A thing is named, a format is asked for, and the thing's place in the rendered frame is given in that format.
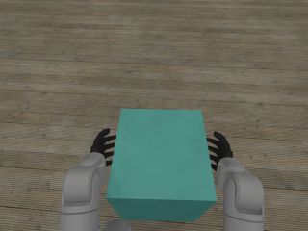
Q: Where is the robot left forearm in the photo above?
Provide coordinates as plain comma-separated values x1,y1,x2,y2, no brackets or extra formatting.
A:
60,152,107,231

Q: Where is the left robot thigh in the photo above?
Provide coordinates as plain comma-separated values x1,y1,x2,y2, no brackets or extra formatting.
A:
102,218,131,231

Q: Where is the carton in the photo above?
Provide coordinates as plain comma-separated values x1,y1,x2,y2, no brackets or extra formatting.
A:
106,108,218,222

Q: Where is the left robot hand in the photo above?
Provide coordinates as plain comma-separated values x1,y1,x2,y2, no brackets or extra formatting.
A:
90,128,116,166

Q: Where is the right robot hand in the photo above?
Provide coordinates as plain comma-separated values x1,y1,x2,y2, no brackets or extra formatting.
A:
206,131,233,171

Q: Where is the robot right forearm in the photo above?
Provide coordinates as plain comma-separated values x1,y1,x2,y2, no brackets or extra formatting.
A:
216,157,265,231

